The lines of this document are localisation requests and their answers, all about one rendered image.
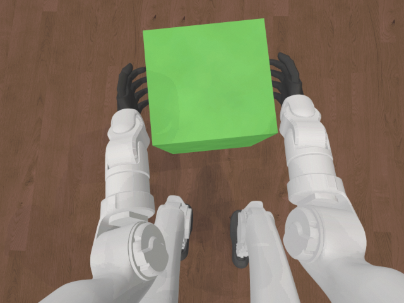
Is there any robot right hand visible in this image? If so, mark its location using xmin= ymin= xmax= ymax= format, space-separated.
xmin=269 ymin=52 xmax=304 ymax=106

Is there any left robot forearm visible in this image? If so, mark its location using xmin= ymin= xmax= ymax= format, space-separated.
xmin=90 ymin=109 xmax=155 ymax=267

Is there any carton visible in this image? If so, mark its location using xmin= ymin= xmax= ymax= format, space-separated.
xmin=143 ymin=18 xmax=278 ymax=154

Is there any robot right upper arm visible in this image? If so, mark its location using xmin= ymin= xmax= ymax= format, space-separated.
xmin=283 ymin=205 xmax=404 ymax=303

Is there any left robot thigh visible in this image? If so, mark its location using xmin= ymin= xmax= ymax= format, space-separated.
xmin=139 ymin=201 xmax=192 ymax=303

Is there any robot left foot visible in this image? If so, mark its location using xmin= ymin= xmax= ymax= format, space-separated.
xmin=181 ymin=203 xmax=193 ymax=261

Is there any right robot forearm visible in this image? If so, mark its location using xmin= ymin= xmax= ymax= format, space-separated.
xmin=279 ymin=95 xmax=365 ymax=232

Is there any robot left upper arm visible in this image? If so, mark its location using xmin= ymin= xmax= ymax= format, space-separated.
xmin=39 ymin=221 xmax=169 ymax=303

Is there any robot left hand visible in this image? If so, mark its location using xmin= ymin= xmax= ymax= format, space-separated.
xmin=116 ymin=63 xmax=149 ymax=113

